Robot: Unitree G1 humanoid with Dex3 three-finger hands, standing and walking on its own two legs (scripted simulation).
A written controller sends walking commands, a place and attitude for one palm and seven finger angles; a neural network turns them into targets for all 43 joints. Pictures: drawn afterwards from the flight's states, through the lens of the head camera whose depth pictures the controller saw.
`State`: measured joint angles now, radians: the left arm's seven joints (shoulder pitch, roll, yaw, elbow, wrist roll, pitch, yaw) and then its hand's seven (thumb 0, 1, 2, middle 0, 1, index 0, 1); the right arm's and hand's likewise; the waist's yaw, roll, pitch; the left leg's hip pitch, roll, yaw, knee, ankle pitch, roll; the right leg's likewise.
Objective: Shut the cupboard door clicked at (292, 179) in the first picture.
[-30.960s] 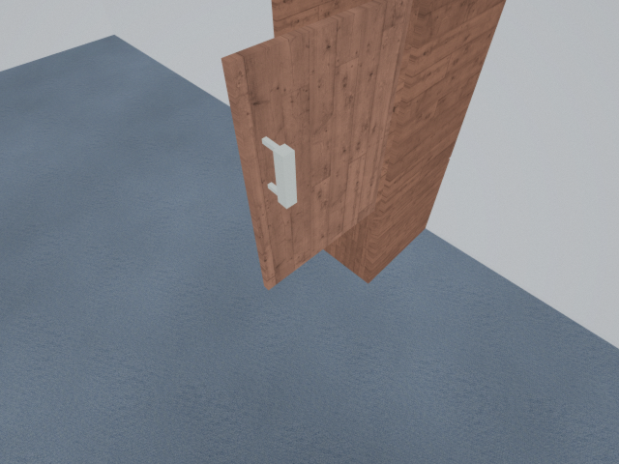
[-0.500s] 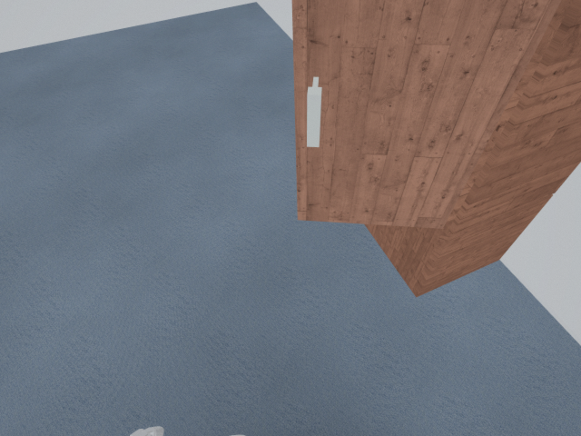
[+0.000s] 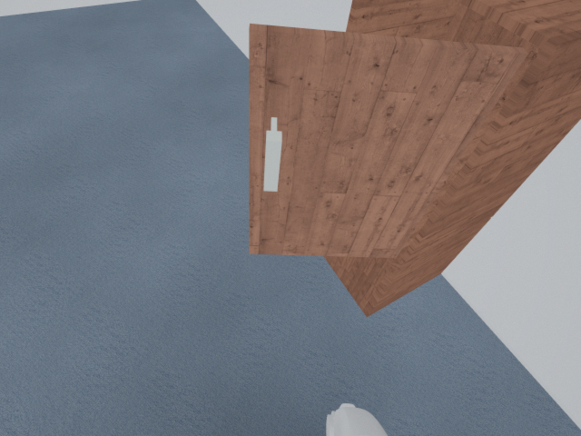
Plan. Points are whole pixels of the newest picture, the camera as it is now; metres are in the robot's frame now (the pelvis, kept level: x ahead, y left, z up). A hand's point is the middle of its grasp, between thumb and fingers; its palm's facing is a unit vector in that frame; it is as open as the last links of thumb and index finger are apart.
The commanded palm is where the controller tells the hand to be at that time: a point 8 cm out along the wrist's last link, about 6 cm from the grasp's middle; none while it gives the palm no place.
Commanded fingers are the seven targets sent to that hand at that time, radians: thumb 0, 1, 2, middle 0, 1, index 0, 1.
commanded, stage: take the last steps up to it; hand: left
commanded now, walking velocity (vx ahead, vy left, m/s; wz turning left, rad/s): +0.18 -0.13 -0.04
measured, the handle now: (272, 154) +0.56 +0.06 +0.04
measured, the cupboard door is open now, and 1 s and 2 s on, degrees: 61 61 61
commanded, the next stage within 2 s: come to a stop and stand still in 0.06 s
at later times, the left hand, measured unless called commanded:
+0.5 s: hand (220, 393) +0.21 +0.11 -0.17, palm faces +0.03 -0.97 -0.22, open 7.3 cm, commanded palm none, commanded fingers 0.00 0.90 0.90 -0.20 -0.30 -0.20 -0.30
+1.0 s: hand out of the picture +0.10 +0.15 -0.18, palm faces +0.03 -0.98 -0.20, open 7.4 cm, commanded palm none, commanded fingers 0.00 0.90 0.90 -0.20 -0.30 -0.20 -0.30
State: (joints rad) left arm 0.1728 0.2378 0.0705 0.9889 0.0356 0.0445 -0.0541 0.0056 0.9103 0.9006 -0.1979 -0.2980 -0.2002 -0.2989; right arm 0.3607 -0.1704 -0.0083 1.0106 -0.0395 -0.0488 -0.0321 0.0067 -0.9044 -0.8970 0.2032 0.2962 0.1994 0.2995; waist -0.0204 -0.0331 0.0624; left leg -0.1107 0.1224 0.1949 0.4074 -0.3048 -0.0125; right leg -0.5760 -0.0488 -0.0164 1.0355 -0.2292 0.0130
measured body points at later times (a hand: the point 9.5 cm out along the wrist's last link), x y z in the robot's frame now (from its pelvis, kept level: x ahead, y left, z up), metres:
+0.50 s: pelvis +0.12 -0.07 -0.01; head +0.16 -0.08 +0.44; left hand +0.20 +0.16 -0.15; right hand +0.20 -0.31 -0.16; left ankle +0.11 +0.04 -0.69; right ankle +0.15 -0.18 -0.75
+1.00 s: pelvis +0.09 -0.05 -0.01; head +0.12 -0.03 +0.44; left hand +0.10 +0.20 -0.17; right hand +0.14 -0.28 -0.15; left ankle +0.12 +0.05 -0.75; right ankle +0.03 -0.19 -0.74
